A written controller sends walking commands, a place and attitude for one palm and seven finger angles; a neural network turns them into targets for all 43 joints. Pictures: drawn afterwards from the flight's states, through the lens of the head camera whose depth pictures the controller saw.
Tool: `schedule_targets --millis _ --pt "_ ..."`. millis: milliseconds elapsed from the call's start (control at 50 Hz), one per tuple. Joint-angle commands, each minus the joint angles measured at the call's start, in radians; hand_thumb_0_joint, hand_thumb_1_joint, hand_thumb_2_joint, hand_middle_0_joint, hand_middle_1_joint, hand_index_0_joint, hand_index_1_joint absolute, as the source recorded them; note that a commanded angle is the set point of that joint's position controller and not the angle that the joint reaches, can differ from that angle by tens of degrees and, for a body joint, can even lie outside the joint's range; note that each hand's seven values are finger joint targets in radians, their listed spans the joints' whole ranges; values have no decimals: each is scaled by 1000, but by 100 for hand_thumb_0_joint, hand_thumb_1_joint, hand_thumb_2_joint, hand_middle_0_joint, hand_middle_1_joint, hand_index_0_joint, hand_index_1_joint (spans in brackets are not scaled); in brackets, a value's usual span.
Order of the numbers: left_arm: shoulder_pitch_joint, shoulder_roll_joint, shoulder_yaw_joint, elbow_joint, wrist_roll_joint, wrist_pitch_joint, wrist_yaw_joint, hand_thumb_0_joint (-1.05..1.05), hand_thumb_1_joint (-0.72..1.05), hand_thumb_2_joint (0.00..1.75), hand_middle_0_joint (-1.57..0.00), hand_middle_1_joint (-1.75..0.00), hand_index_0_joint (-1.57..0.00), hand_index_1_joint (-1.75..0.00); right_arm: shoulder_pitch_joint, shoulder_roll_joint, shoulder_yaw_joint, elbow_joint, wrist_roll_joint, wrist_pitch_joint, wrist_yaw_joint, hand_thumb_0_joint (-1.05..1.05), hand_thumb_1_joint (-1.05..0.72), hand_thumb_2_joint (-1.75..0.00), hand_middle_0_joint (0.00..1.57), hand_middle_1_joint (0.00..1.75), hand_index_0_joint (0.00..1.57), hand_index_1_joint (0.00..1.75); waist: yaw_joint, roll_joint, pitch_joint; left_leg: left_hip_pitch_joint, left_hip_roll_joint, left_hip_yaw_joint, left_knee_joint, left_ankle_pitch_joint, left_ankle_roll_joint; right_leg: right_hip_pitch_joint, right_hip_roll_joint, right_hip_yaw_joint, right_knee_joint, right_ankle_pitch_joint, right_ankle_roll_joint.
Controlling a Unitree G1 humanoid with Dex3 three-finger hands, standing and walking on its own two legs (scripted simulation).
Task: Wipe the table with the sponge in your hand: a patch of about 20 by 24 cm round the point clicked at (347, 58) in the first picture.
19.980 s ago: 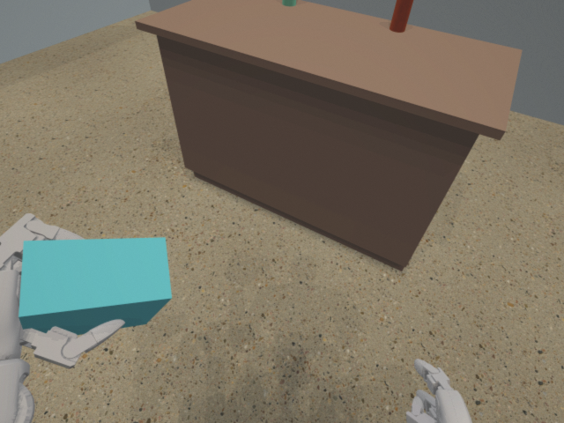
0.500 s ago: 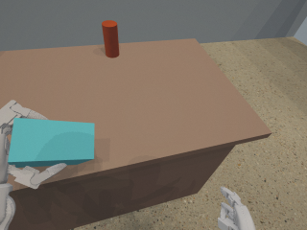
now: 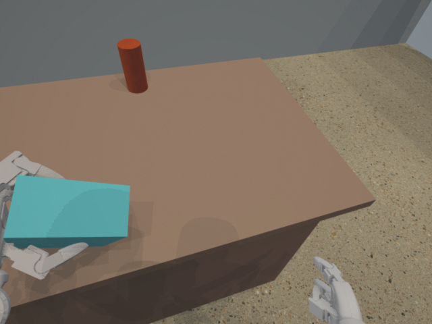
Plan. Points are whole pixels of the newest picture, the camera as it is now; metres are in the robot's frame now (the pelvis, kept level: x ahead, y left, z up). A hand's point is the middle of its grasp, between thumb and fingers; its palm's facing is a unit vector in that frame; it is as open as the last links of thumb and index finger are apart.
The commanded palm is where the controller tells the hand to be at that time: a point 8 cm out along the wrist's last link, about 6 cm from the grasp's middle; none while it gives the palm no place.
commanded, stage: come to a stop and stand still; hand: left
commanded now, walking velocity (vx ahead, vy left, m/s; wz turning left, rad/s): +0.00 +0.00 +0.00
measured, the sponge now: (85, 218) +0.23 +0.21 +0.14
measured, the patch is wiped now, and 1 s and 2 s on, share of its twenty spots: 0.00 0.00 0.00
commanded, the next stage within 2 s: look again from close up in 0.10 s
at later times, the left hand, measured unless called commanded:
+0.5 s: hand (49, 228) +0.20 +0.24 +0.15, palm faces +0.35 -0.85 -0.39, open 10.8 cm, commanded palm +0.15 +0.27 +0.17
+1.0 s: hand (82, 223) +0.21 +0.20 +0.15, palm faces +0.30 -0.87 -0.39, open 10.8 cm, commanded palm +0.15 +0.25 +0.17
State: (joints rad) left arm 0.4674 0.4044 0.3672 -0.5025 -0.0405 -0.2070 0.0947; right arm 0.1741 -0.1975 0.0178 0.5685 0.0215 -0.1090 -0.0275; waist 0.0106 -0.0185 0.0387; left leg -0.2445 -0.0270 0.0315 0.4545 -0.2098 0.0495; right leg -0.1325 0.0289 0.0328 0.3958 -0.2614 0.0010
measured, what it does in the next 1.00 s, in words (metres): stands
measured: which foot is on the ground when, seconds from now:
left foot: down 0.00-1.00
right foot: down 0.00-1.00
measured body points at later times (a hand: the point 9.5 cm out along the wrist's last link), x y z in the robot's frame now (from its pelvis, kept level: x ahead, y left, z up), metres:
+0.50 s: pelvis -0.01 -0.01 +0.00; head +0.00 +0.01 +0.45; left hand +0.18 +0.28 +0.17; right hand +0.17 -0.24 -0.07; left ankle +0.02 +0.08 -0.74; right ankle -0.03 -0.12 -0.74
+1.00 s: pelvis -0.02 -0.03 +0.00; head +0.02 -0.02 +0.45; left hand +0.19 +0.25 +0.18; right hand +0.16 -0.24 -0.08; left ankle +0.02 +0.08 -0.74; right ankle -0.03 -0.13 -0.74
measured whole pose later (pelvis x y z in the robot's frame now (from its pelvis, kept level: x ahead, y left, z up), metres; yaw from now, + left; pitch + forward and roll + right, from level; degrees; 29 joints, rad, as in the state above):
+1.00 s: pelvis -0.02 -0.03 +0.00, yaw -2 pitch +0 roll -1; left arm 0.42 0.37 0.34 -0.51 -0.05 -0.15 0.09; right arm 0.17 -0.16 0.03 0.53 0.02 -0.10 -0.01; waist 0.02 -0.01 0.08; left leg -0.28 0.03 0.04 0.48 -0.19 0.01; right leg -0.19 0.08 0.03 0.43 -0.24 -0.04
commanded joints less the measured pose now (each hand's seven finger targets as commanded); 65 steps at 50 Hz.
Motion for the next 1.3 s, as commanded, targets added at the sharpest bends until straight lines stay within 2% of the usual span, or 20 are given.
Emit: schedule_targets --millis 0,20,160,200,220,380,500,520,600,620,700,720,840,900,920,1000,1020,1100,1220,1280 --pt "-49 141 108 -174 -16 -34 31 0 10 130 -120 -160 -120 -160 -80 -125 -49 -148 8 -37 -21 0 -90 -90 20 30 20 30 9 78 -185 166 121 -93 -42 374 -40 -15 -71 29 -28 331 -21" --pt "-56 112 76 -161 -18 -36 26 0 10 130 -120 -160 -120 -160 -70 -129 -46 -144 0 -32 -21 0 -90 -90 20 30 20 30 6 69 -190 157 117 -91 -45 349 -29 -12 -69 21 -35 322 -19" --pt "-138 125 66 -189 -17 -32 37 0 10 130 -120 -160 -120 -160 -88 -128 -45 -150 -4 -36 -29 0 -90 -90 20 30 20 30 10 69 -154 131 99 -96 -75 144 -16 -21 -83 69 -89 245 -25" --pt "-137 157 98 -199 -13 -27 45 0 10 130 -120 -160 -120 -160 -105 -123 -46 -150 1 -39 -33 0 -90 -90 20 30 20 30 11 86 -140 138 97 -90 -74 124 -18 -37 -86 79 -101 239 -27" --pt "-137 115 60 -181 -16 -31 39 0 10 130 -120 -160 -120 -160 -91 -126 -42 -146 -7 -34 -30 0 -90 -90 20 30 20 30 9 70 -141 123 94 -96 -83 115 -16 -25 -80 64 -101 223 -27" --pt "-92 126 79 -157 -20 -25 34 0 10 130 -120 -160 -120 -160 -92 -126 -50 -159 0 -29 -25 0 -90 -90 20 30 20 30 9 52 -138 117 98 -102 -91 103 -18 -23 -81 72 -112 208 -27" --pt "-87 157 100 -196 -17 -28 36 0 10 130 -120 -160 -120 -160 -108 -125 -45 -159 2 -34 -29 0 -90 -90 20 30 20 30 11 85 -139 113 103 -105 -112 56 -19 -31 -70 52 -107 167 -22" --pt "-84 120 68 -179 -21 -31 31 0 10 130 -120 -160 -120 -160 -96 -127 -42 -155 -3 -32 -29 0 -90 -90 20 30 20 30 8 83 -133 98 101 -109 -125 39 -17 -26 -63 40 -106 150 -21" --pt "-102 166 105 -225 -11 -38 39 0 10 130 -120 -160 -120 -160 -102 -127 -46 -154 1 -46 -32 0 -90 -90 20 30 20 30 10 117 -145 109 112 -118 -133 21 -20 -26 -61 44 -88 144 -22" --pt "-87 128 75 -190 -18 -38 34 0 10 130 -120 -160 -120 -160 -89 -122 -40 -152 -5 -42 -32 0 -90 -90 20 30 20 30 9 103 -136 107 119 -126 -154 7 -20 -30 -50 31 -89 132 -20" --pt "-134 159 111 -207 -15 -36 34 0 10 130 -120 -160 -120 -160 -93 -123 -50 -158 2 -45 -31 0 -90 -90 20 30 20 30 11 127 -129 113 191 -161 -198 -36 -33 -62 -19 15 -22 94 -9" --pt "-131 112 71 -179 -21 -34 27 0 10 130 -120 -160 -120 -160 -80 -123 -48 -159 -2 -40 -28 0 -90 -90 20 30 20 30 7 137 -117 89 208 -175 -217 -55 -28 -64 -11 3 2 78 -6" --pt "-147 110 64 -221 -18 -24 16 0 10 130 -120 -160 -120 -160 -65 -120 -65 -181 -1 -45 -4 0 -90 -90 20 30 20 30 8 176 -143 117 276 -170 -181 -18 -7 -108 -18 -10 68 12 -3" --pt "-124 149 101 -265 -16 -17 21 0 10 130 -120 -160 -120 -160 -73 -118 -64 -184 1 -44 4 0 -90 -90 20 30 20 30 10 149 -174 142 254 -130 -96 101 -10 -84 -26 -16 -4 80 -6" --pt "-115 118 73 -255 -21 -16 17 0 10 130 -120 -160 -120 -160 -69 -119 -60 -184 -4 -37 6 0 -90 -90 20 30 20 30 5 131 -176 106 237 -119 -80 93 -10 -59 -25 -13 -14 103 -7" --pt "-23 186 160 -257 -39 -6 19 0 10 130 -120 -160 -120 -160 -66 -115 -74 -190 2 -23 -1 0 -90 -90 20 30 20 30 2 57 -189 108 179 -79 28 143 -26 -81 -67 84 -45 241 -42" --pt "-18 154 132 -246 -48 -5 13 0 10 130 -120 -160 -120 -160 -60 -116 -70 -187 -5 -14 -2 0 -90 -90 20 30 20 30 -3 58 -187 96 166 -66 47 127 -24 -87 -75 99 -48 251 -46" --pt "-19 180 157 -253 -61 3 15 0 10 130 -120 -160 -120 -160 -70 -114 -79 -184 2 -9 -17 0 -90 -90 20 30 20 30 -10 76 -185 121 151 -49 86 111 -28 -138 -98 134 -41 279 -59" --pt "-4 130 103 -182 -47 9 46 0 10 130 -120 -160 -120 -160 -84 -116 -56 -161 7 2 -22 0 -90 -90 20 30 20 30 -3 22 -136 50 79 -36 108 27 -17 -86 -145 199 -117 271 0" --pt "-21 156 125 -192 -39 5 54 0 10 130 -120 -160 -120 -160 -95 -123 -61 -164 10 -1 -23 0 -90 -90 20 30 20 30 9 -25 -134 34 74 -43 89 71 -13 -26 -153 200 -101 404 29"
